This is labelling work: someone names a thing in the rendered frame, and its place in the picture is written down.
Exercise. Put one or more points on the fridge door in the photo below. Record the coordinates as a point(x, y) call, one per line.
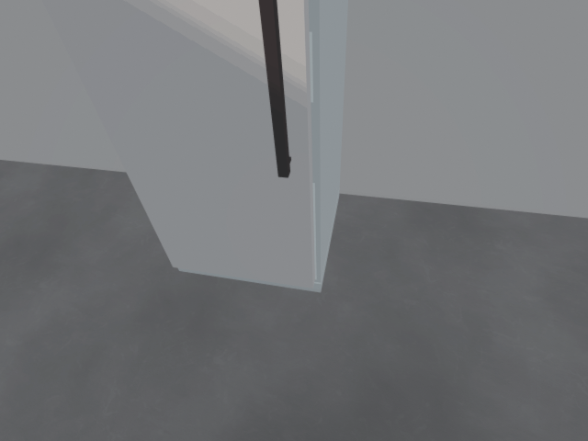
point(181, 89)

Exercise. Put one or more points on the handle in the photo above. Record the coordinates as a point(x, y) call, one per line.
point(271, 39)

